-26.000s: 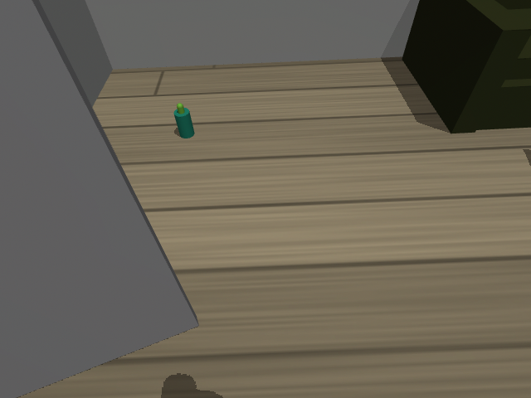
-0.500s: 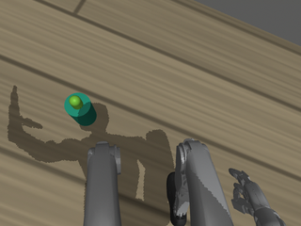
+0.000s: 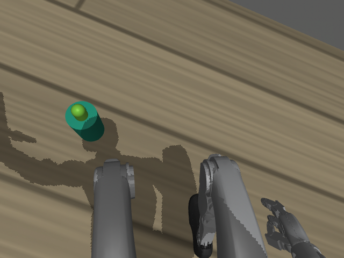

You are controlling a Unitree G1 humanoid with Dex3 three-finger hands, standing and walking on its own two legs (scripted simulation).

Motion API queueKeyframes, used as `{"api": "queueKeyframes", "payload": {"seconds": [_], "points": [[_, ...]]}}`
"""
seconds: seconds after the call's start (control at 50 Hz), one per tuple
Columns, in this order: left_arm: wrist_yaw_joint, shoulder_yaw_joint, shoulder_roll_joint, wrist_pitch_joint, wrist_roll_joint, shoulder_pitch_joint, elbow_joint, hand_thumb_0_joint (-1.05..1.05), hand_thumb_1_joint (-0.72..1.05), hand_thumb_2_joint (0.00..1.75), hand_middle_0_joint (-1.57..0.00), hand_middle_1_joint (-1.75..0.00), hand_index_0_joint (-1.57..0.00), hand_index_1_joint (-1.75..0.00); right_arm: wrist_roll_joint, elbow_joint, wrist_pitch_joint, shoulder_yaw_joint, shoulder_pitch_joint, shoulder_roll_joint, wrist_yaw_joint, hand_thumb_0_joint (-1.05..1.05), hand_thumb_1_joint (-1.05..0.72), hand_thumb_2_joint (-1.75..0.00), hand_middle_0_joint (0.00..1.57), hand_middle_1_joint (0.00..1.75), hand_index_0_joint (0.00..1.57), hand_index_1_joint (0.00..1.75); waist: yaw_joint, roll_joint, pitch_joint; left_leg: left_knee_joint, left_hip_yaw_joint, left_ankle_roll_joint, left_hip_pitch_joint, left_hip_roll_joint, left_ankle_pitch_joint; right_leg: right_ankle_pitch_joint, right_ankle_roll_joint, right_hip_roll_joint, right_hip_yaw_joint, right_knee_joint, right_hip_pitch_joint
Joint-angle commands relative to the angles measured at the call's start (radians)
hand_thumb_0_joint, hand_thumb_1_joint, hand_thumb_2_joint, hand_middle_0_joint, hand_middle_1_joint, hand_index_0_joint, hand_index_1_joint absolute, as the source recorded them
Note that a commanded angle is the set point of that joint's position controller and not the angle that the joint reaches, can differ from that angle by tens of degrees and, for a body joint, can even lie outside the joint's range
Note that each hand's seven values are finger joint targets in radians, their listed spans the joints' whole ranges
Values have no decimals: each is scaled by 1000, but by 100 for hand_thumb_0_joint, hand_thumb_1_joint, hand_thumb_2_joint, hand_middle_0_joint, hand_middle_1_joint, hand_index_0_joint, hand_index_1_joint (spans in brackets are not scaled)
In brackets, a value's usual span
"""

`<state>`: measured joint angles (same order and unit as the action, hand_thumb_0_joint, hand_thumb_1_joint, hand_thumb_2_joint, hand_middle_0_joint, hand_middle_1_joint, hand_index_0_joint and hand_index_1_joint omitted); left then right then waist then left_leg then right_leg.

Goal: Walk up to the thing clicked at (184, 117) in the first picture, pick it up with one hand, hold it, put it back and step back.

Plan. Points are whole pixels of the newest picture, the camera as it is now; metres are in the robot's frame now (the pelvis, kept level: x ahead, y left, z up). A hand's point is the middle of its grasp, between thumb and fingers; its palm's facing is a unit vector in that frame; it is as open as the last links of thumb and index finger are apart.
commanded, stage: go down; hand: left
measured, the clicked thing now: (85, 120) +0.47 +0.26 -0.28
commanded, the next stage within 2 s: approach in 0.02 s
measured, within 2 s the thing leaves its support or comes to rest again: neither
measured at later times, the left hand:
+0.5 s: hand out of the picture +0.39 +0.40 -0.11, palm faces +0.24 -0.97 +0.03, open 17.6 cm
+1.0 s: hand (70, 132) +0.42 +0.29 -0.26, palm faces +0.18 -0.98 +0.08, open 17.6 cm
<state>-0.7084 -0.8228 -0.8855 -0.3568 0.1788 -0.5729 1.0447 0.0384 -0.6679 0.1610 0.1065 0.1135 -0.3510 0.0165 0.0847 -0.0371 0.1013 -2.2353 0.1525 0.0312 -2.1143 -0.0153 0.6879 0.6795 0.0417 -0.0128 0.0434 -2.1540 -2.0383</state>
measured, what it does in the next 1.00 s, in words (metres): lowers itself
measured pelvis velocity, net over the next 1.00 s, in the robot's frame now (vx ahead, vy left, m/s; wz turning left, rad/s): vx -0.01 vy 0.02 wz -0.13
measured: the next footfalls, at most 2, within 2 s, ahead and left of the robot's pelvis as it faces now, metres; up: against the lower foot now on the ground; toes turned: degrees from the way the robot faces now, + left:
none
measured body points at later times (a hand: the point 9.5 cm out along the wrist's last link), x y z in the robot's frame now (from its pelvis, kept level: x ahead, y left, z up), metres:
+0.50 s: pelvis +0.00 +0.00 -0.05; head +0.23 +0.11 +0.32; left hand +0.37 +0.46 -0.11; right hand +0.16 -0.27 -0.13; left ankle +0.08 +0.13 -0.36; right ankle +0.10 -0.14 -0.36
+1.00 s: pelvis -0.01 +0.02 -0.10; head +0.23 +0.16 +0.25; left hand +0.41 +0.34 -0.26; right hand +0.14 -0.25 -0.15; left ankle +0.08 +0.13 -0.36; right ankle +0.10 -0.14 -0.35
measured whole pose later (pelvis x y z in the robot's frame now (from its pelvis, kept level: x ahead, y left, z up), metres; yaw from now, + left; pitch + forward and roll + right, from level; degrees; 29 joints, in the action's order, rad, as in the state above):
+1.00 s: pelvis -0.01 +0.02 -0.10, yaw -8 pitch +16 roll -15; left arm -0.40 -0.70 -0.80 -0.95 0.17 -0.63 1.41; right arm 0.28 -0.59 0.06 0.40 -0.12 -0.37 -0.10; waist 0.23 -0.22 -0.22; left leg -2.64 0.32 0.02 -2.24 0.00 0.71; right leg 0.65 0.06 0.06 0.14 -2.42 -2.10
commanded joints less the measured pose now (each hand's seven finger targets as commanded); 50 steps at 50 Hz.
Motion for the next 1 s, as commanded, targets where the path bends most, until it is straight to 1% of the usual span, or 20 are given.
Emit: {"api": "queueKeyframes", "payload": {"seconds": [0.0, 0.1, 0.14, 0.24, 0.3, 0.38, 0.52, 0.56, 0.58, 0.6, 0.62, 0.64, 0.66, 0.68, 0.72, 0.76, 0.82, 0.84, 0.96, 0.98], "points": [[1, -77, -437, -52, 42, -181, -191, 0, -53, 6, -5, -5, -3, -6, -13, 52, 23, -90, 116, -242, 18, 0, -91, -91, 20, 30, 20, 30, -45, 302, 589, 322, -75, -46, 496, -8, -93, -92, -79, 23, 63, 191, 227], [-11, -79, -434, -58, 53, -192, -179, 0, -54, 11, -7, -9, -4, -12, -13, 56, 24, -85, 109, -245, 17, 0, -92, -91, 20, 30, 20, 30, -37, 288, 586, 300, -71, -48, 482, -7, -113, -103, -79, 22, 66, 175, 211], [-19, -91, -440, -63, 59, -178, -141, 0, -60, 0, -9, -6, -6, -8, -10, 50, 24, -80, 116, -249, 17, 0, -91, -90, 20, 30, 20, 30, -32, 281, 585, 283, -70, -46, 483, -5, -140, -123, -79, 22, 67, 168, 217], [-37, -76, -365, -136, 99, -206, -32, 0, -61, 1, -8, -7, -6, -8, 4, 45, 35, -54, 102, -251, 8, 0, -92, -91, 20, 30, 20, 30, 24, 189, 497, 203, -66, -55, 373, -4, -144, -123, -72, 31, 83, 140, 201], [-32, -58, -343, -190, 106, -203, 57, 0, -60, 2, -8, -7, -6, -9, 20, 48, 40, -34, 91, -259, 0, 0, -91, -90, 20, 30, 20, 30, 37, 156, 476, 161, -69, -53, 334, -7, -141, -123, -69, 38, 90, 123, 209], [-16, -15, -334, -256, 93, -250, 102, 0, -58, 1, -8, -6, -7, -8, 46, 56, 34, -16, 60, -284, -11, 0, -90, -90, 20, 30, 20, 30, 51, 200, 446, 129, -60, -44, 335, -15, -85, -84, -72, 44, 109, 85, 155], [39, -66, -453, -390, 56, -289, 25, 0, -60, 2, -8, -8, -7, -9, 108, 65, -14, 37, 17, -322, -29, 0, -91, -90, 20, 30, 20, 30, 50, 376, 543, 66, -32, -13, 464, -32, -222, -182, -74, 50, 139, -22, 175], [54, -60, -436, -425, 45, -276, 43, 0, -59, 3, -8, -9, -7, -10, 128, 63, -31, 50, -6, -327, -34, 0, -92, -91, 20, 30, 20, 30, 61, 400, 528, 44, -26, -9, 469, -36, -233, -192, -73, 54, 147, -41, 164], [59, -17, -386, -441, 41, -264, 41, 0, -57, 4, -7, -9, -6, -10, 134, 78, -37, 64, -38, -326, -38, 0, -92, -91, 20, 30, 20, 30, 68, 406, 494, 51, -21, -5, 457, -35, -221, -180, -75, 54, 156, -52, 153], [71, -58, -427, -452, 36, -237, 56, 0, -58, 4, -8, -10, -6, -11, 144, 67, -44, 64, -33, -336, -38, 0, -92, -91, 20, 30, 20, 30, 62, 423, 500, 36, -22, -4, 463, -38, -232, -196, -73, 57, 157, -55, 167], [82, -56, -434, -463, 27, -211, 61, 0, -60, 3, -8, -9, -6, -10, 152, 62, -54, 70, -44, -339, -38, 0, -93, -91, 20, 30, 20, 30, 56, 440, 482, 33, -22, -4, 448, -37, -219, -188, -74, 58, 159, -63, 163], [86, -15, -368, -473, 28, -201, 89, 0, -60, 4, -8, -10, -6, -11, 158, 68, -59, 76, -54, -342, -42, 0, -93, -91, 20, 30, 20, 30, 77, 433, 468, 24, -18, -4, 447, -38, -216, -190, -74, 59, 167, -65, 155], [98, -25, -358, -480, 27, -167, 112, 0, -60, 4, -8, -10, -7, -11, 165, 64, -65, 79, -62, -349, -43, 0, -93, -91, 20, 30, 20, 30, 76, 435, 447, 24, -11, 0, 449, -40, -219, -193, -74, 58, 176, -77, 144], [103, 18, -301, -489, 33, -179, 105, 0, -61, 5, -8, -10, -6, -12, 170, 72, -69, 89, -75, -345, -47, 0, -93, -91, 20, 30, 20, 30, 96, 435, 425, 20, -3, 2, 440, -41, -215, -195, -74, 60, 183, -81, 141], [121, 45, -249, -510, 44, -180, 123, 0, -61, 5, -7, -10, -6, -11, 179, 68, -76, 100, -79, -353, -53, 0, -93, -91, 20, 30, 20, 30, 125, 410, 417, -2, 14, 4, 440, -43, -231, -216, -70, 63, 200, -87, 143], [144, 120, -178, -537, 48, -241, 138, 0, -61, 4, -7, -11, -7, -11, 184, 79, -76, 119, -109, -351, -58, 0, -94, -91, 20, 30, 20, 30, 171, 374, 368, -20, 31, 0, 399, -43, -192, -203, -67, 64, 214, -93, 123], [202, 155, -148, -592, 41, -251, 186, 0, -61, 1, -7, -8, -6, -8, 202, 86, -83, 149, -140, -349, -72, 0, -95, -91, 20, 30, 20, 30, 187, 301, 332, -64, 44, -7, 350, -42, -180, -204, -55, 71, 223, -97, 154], [233, 104, -216, -608, 33, -240, 194, 0, -61, 0, -7, -8, -7, -8, 210, 75, -88, 150, -131, -361, -75, 0, -95, -91, 20, 30, 20, 30, 174, 300, 333, -72, 46, -8, 335, -42, -172, -201, -54, 74, 224, -100, 168], [381, 77, -223, -704, -9, -211, 207, 0, -61, 2, -8, -9, -8, -9, 249, 98, -117, 191, -187, -369, -106, 0, -94, -91, 20, 30, 20, 30, 149, 369, 283, -54, 65, 10, 352, -46, -132, -166, -54, 81, 247, -122, 166], [397, 99, -200, -717, -21, -227, 209, 0, -61, 3, -7, -9, -7, -8, 254, 111, -120, 199, -204, -367, -111, 0, -94, -91, 20, 30, 20, 30, 165, 380, 264, -55, 64, 11, 343, -44, -121, -163, -53, 81, 248, -122, 170]]}}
